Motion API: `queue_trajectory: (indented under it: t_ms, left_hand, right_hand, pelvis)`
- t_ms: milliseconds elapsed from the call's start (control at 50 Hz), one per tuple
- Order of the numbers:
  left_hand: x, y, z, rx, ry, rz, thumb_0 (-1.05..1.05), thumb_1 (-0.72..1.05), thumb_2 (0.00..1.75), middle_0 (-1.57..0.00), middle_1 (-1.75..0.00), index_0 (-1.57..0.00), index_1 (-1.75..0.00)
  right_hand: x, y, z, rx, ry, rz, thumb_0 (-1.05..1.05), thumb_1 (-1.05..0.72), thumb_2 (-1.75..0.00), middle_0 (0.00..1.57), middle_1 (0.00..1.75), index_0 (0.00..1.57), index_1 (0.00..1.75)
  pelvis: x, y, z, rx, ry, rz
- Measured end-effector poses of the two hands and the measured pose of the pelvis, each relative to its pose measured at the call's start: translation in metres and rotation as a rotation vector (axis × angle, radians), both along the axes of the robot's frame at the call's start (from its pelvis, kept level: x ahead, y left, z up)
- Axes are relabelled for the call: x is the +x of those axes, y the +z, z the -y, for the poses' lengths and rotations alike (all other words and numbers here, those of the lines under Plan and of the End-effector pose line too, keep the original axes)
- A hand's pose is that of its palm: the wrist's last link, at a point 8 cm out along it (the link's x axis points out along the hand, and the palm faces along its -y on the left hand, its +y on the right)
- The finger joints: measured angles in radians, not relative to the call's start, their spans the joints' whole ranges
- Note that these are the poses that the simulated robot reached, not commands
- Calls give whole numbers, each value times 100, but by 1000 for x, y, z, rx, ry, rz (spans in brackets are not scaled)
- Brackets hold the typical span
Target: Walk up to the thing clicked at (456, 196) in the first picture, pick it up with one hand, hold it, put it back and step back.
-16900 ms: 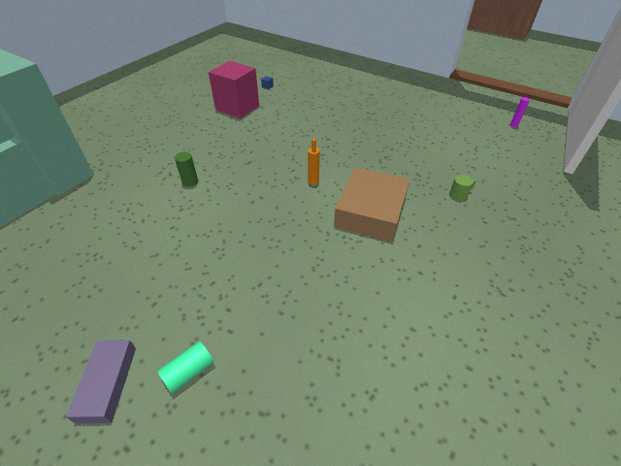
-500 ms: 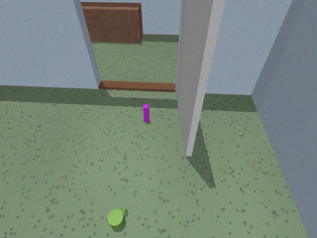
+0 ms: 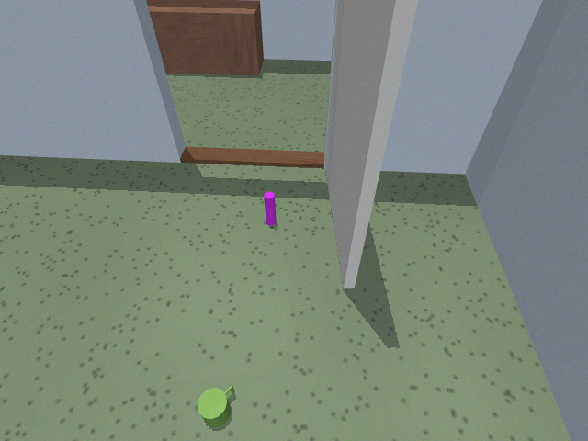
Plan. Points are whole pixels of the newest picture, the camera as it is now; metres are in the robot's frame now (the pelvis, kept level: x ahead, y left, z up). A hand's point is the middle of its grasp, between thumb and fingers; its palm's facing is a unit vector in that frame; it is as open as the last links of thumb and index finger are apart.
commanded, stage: stand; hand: left
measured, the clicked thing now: (219, 403) +0.41 +0.25 -0.74
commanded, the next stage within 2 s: rise first in 1.72 s
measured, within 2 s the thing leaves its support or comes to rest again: neither
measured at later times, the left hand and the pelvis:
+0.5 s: hand out of the picture +0.08 +0.26 -0.16, palm faces -0.02 -0.94 -0.35, open 7.4 cm; pelvis +0.00 +0.00 +0.00, yaw +0 degrees
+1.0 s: hand out of the picture +0.07 +0.26 -0.16, palm faces -0.03 -0.94 -0.35, open 7.4 cm; pelvis +0.00 +0.00 +0.00, yaw +0 degrees
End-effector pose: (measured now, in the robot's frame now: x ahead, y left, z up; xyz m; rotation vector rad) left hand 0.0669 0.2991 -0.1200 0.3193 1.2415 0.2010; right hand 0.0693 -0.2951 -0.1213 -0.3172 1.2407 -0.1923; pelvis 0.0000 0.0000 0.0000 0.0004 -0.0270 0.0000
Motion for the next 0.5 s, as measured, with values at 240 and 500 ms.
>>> queue_trajectory:
  t_ms: [240, 500]
  left_hand:
    - [5, 1, 0, 3, 0, 6, 0, 91, 90, -20, -30, -20, -30]
    - [5, 1, -1, 3, -4, 13, 0, 91, 90, -20, -30, -20, -30]
  right_hand:
    - [6, 1, 1, -3, -2, 14, 0, -91, -90, 20, 30, 21, 30]
    - [4, 2, 0, -4, -4, 18, 0, -91, -90, 20, 30, 21, 30]
  pelvis:
    - [3, 0, 0, 1, -4, 5]
    - [2, 0, 0, 0, -5, 8]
